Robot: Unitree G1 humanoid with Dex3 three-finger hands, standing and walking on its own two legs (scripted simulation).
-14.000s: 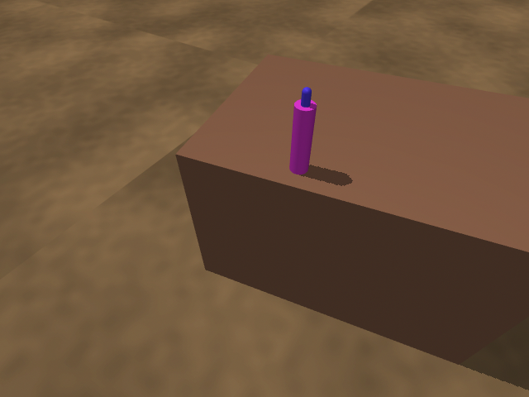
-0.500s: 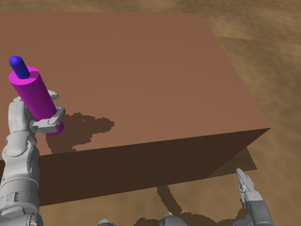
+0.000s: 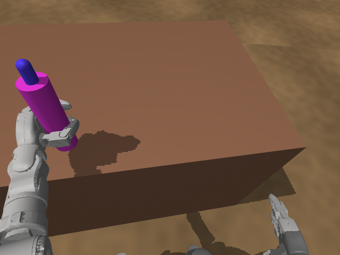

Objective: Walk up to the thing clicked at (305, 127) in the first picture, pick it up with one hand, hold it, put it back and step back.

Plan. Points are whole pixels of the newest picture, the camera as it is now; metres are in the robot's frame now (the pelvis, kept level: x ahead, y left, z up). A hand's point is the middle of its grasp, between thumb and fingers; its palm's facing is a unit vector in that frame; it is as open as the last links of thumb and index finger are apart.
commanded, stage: lift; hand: left
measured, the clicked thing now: (48, 110) +0.44 +0.21 +0.11
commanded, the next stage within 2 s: hold in 1.24 s
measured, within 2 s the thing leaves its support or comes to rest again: neither
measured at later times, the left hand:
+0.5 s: hand (56, 114) +0.41 +0.19 +0.13, palm faces +0.13 -0.99 -0.04, open 7.0 cm
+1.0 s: hand (44, 123) +0.35 +0.17 +0.19, palm faces +0.15 -0.99 -0.05, open 7.0 cm
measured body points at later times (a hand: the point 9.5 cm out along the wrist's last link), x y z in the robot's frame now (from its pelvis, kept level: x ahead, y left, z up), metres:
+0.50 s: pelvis +0.01 +0.00 +0.02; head +0.04 +0.00 +0.47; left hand +0.40 +0.24 +0.13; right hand +0.16 -0.27 -0.02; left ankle +0.01 +0.13 -0.68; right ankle +0.00 -0.15 -0.68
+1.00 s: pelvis -0.01 -0.01 +0.03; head -0.02 -0.03 +0.48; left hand +0.33 +0.23 +0.19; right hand +0.15 -0.27 -0.02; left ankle +0.01 +0.13 -0.68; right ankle +0.00 -0.15 -0.68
